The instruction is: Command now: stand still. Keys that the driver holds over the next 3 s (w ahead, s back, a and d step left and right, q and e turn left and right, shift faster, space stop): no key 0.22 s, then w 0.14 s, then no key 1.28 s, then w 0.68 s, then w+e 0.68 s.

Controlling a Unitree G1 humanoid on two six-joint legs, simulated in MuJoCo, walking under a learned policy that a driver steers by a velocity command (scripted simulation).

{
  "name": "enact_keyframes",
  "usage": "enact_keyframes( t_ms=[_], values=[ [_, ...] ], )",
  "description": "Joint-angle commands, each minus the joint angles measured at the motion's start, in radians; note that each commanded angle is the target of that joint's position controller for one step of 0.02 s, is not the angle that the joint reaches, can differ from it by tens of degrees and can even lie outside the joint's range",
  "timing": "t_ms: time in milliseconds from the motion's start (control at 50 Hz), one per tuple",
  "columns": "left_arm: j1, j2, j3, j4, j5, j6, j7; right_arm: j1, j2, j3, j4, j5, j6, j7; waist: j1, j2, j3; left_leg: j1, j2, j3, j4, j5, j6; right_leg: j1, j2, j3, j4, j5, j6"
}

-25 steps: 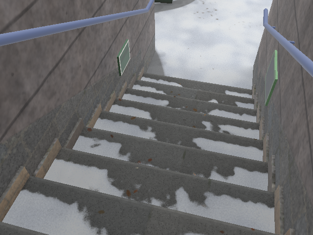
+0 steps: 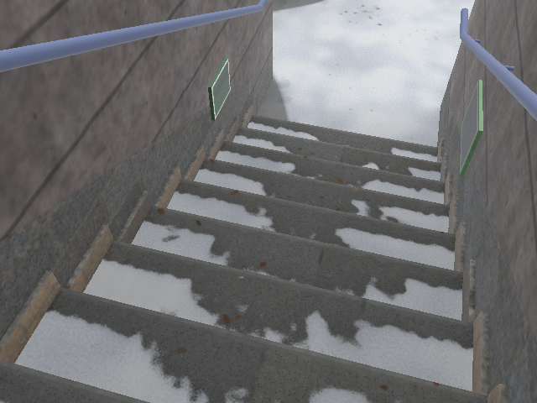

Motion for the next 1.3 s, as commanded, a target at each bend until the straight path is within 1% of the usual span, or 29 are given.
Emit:
enact_keyframes(
  t_ms=[20,220,280,300,340,360,380,400,420,440,460,480,500,520,540,560,600,640,660,680,720,740,780,800,840,880,1000,1220,1300],
  values=[
    [0.132,0.059,0.011,0.011,0.0,-0.001,0.004,0.047,-0.084,-0.009,-0.023,0.001,-0.008,-0.003,0.007,0.001,0.049,0.066,0.044,-0.071,-0.092,-0.097,0.047,-0.12,-0.002,0.003,-0.086,0.02,-0.019],
    [0.202,0.061,0.021,0.034,-0.006,-0.032,0.011,0.05,-0.082,-0.005,-0.038,0.002,0.018,-0.015,-0.003,-0.001,0.058,0.089,0.035,-0.077,-0.092,-0.076,0.054,-0.148,-0.005,-0.006,-0.091,0.037,-0.002],
    [0.235,0.083,0.035,0.031,-0.009,-0.031,0.02,0.053,-0.123,-0.017,-0.041,0.012,0.024,-0.024,0.003,0.016,0.055,0.05,0.017,-0.075,-0.095,-0.354,0.07,-0.175,0.024,-0.039,-0.055,-0.191,-0.019],
    [0.212,0.07,0.031,0.019,-0.006,-0.033,0.018,0.045,-0.144,-0.025,-0.049,0.028,0.022,-0.022,0.005,0.017,0.055,0.018,0.029,-0.089,-0.086,-0.478,0.093,-0.194,0.042,-0.054,0.006,-0.255,-0.039],
    [0.228,0.032,0.025,0.011,0.0,-0.048,0.009,0.052,-0.166,-0.04,-0.056,0.036,0.009,-0.016,0.014,0.081,0.057,-0.038,0.101,-0.169,-0.123,-0.604,0.151,-0.213,0.058,-0.094,0.16,-0.215,-0.06],
    [0.241,0.026,0.025,0.011,0.004,-0.059,0.003,0.063,-0.173,-0.05,-0.051,0.034,-0.005,-0.016,0.017,0.117,0.02,-0.041,0.165,-0.232,-0.145,-0.573,0.195,-0.193,0.057,-0.115,0.306,-0.124,-0.06],
    [0.255,0.056,0.037,0.019,0.0,-0.064,0.003,0.092,-0.149,-0.047,-0.042,0.019,-0.013,-0.021,0.005,0.114,0.016,-0.071,0.213,-0.279,-0.151,-0.507,0.237,-0.191,0.028,-0.086,0.415,-0.115,-0.052],
    [0.247,0.056,0.04,0.013,-0.005,-0.067,0.006,0.076,-0.128,-0.04,-0.045,0.015,-0.021,-0.021,0.012,0.106,0.036,-0.089,0.242,-0.293,-0.123,-0.412,0.261,-0.223,-0.002,-0.039,0.478,-0.154,-0.038],
    [0.249,-0.01,0.019,-0.011,-0.021,-0.058,0.013,-0.018,-0.105,-0.027,-0.073,0.021,-0.025,-0.009,0.071,0.09,0.066,-0.101,0.202,-0.234,-0.068,-0.325,0.228,-0.214,-0.026,-0.013,0.24,-0.21,-0.055],
    [0.319,-0.037,0.006,0.015,-0.002,-0.052,0.014,-0.121,-0.069,-0.012,-0.087,0.031,-0.029,0.0,0.124,0.054,0.093,-0.216,0.138,-0.138,0.007,-0.123,0.175,-0.046,0.004,-0.051,0.019,-0.059,-0.065],
    [0.455,0.007,0.016,0.073,0.035,-0.05,0.0,-0.124,-0.037,-0.004,-0.075,0.026,-0.035,0.007,0.144,0.002,0.045,-0.279,0.08,-0.049,0.205,0.099,0.135,0.102,-0.032,-0.006,0.008,0.195,-0.061],
    [0.412,0.109,0.025,0.05,0.019,-0.059,-0.001,-0.072,0.006,0.012,-0.101,0.017,-0.041,0.01,0.067,-0.23,0.056,-0.247,-0.017,0.023,0.285,-0.031,0.069,0.011,-0.172,0.188,-0.051,0.341,-0.115],
    [0.291,0.108,0.02,0.011,0.018,-0.067,0.0,-0.05,-0.038,0.006,-0.093,0.01,-0.044,0.009,0.043,-0.263,0.063,-0.218,0.014,0.0,0.398,-0.213,0.056,-0.065,-0.247,0.269,-0.051,0.361,-0.187],
    [0.244,0.062,0.001,-0.003,0.03,-0.073,-0.003,-0.047,-0.072,0.0,-0.089,0.02,-0.046,0.009,0.029,-0.171,0.069,-0.217,0.026,-0.017,0.5,-0.225,0.06,-0.083,-0.257,0.256,-0.044,0.404,-0.227],
    [0.21,0.073,-0.002,-0.013,0.034,-0.077,-0.008,-0.036,-0.054,0.004,-0.08,0.023,-0.044,0.006,0.015,-0.131,0.061,-0.209,0.03,-0.026,0.543,-0.221,0.065,-0.087,-0.241,0.226,-0.031,0.458,-0.235],
    [0.174,0.089,-0.006,-0.022,0.026,-0.083,-0.013,-0.021,-0.056,0.002,-0.069,0.022,-0.045,0.004,0.003,-0.125,0.077,-0.224,0.048,-0.035,0.54,-0.198,0.061,-0.076,-0.228,0.194,-0.01,0.561,-0.223],
    [0.187,0.072,-0.016,-0.003,0.013,-0.082,-0.013,-0.03,-0.043,0.008,-0.062,0.011,-0.049,0.008,0.01,-0.118,0.065,-0.201,0.053,-0.019,0.526,-0.151,0.053,-0.047,-0.19,0.13,0.048,0.724,-0.182],
    [0.199,0.08,-0.019,0.015,0.001,-0.075,-0.012,-0.089,-0.037,0.021,-0.09,0.014,-0.056,0.011,0.024,-0.139,0.077,-0.22,0.062,-0.01,0.409,-0.189,0.051,0.009,-0.179,0.13,0.072,0.863,-0.16],
    [0.193,0.081,-0.018,0.017,0.009,-0.071,-0.011,-0.03,-0.04,0.018,-0.057,0.015,-0.054,0.017,0.008,-0.117,0.025,-0.11,0.044,0.015,0.403,-0.075,0.045,-0.017,-0.151,0.091,0.111,0.857,-0.15],
    [0.161,0.098,-0.014,0.015,0.002,-0.069,-0.011,0.01,-0.041,0.019,-0.044,0.011,-0.053,0.019,-0.02,-0.103,0.015,-0.017,0.041,0.021,0.305,0.064,0.051,-0.069,-0.119,0.059,0.134,0.85,-0.13],
    [0.208,0.104,0.0,0.02,0.001,-0.066,-0.008,0.003,-0.104,0.006,-0.038,0.029,-0.049,0.017,0.014,0.006,-0.006,0.125,0.053,-0.019,0.217,0.463,0.067,-0.11,-0.017,0.015,0.159,0.698,-0.046],
    [0.208,0.099,0.004,0.025,-0.005,-0.063,-0.007,0.014,-0.091,0.007,-0.028,0.033,-0.04,0.014,0.012,0.019,-0.025,0.198,0.064,-0.034,0.215,0.525,0.081,-0.15,-0.006,0.018,0.166,0.594,-0.023],
    [0.167,0.05,0.001,0.018,-0.026,-0.05,-0.002,0.024,-0.05,0.02,-0.014,0.019,-0.028,0.015,-0.003,0.024,-0.051,0.257,0.09,-0.053,0.176,0.581,0.103,-0.156,0.002,0.03,0.156,0.433,0.0],
    [0.156,0.037,0.001,0.017,-0.027,-0.04,0.0,-0.004,-0.036,0.026,-0.014,0.013,-0.027,0.017,0.011,0.022,-0.036,0.224,0.097,-0.053,0.153,0.593,0.101,-0.119,0.005,0.031,0.118,0.371,0.0],
    [0.159,0.04,0.005,0.016,-0.006,-0.033,0.004,-0.065,-0.072,0.02,-0.024,0.009,-0.022,0.013,0.033,0.029,-0.013,0.164,0.075,-0.041,0.126,0.535,0.075,-0.023,0.006,0.032,0.021,0.383,-0.005],
    [0.121,0.055,0.006,0.012,0.0,-0.03,-0.001,-0.079,-0.085,0.019,-0.028,0.021,-0.024,0.011,0.024,-0.007,-0.02,0.132,0.057,-0.046,0.114,0.488,0.061,0.052,0.009,0.028,0.004,0.474,-0.013],
    [0.094,0.088,0.014,0.012,-0.006,-0.02,-0.006,-0.045,-0.086,0.023,-0.01,0.02,-0.015,0.005,0.011,-0.017,-0.051,0.146,0.054,-0.062,0.081,0.452,0.055,0.087,-0.001,0.025,-0.01,0.483,-0.027],
    [0.078,0.084,0.012,0.024,-0.002,-0.011,-0.001,-0.034,-0.098,0.023,0.003,0.006,0.014,-0.004,0.0,0.007,0.058,0.105,0.033,-0.062,-0.039,0.1,0.04,-0.029,0.013,0.023,-0.111,0.129,-0.018],
    [0.096,0.083,0.016,0.037,0.003,-0.015,0.003,-0.021,-0.103,0.019,0.006,0.011,0.013,-0.006,-0.003,0.003,0.082,0.078,0.033,-0.068,-0.065,0.023,0.043,-0.061,0.01,0.025,-0.119,0.101,-0.015]
  ],
)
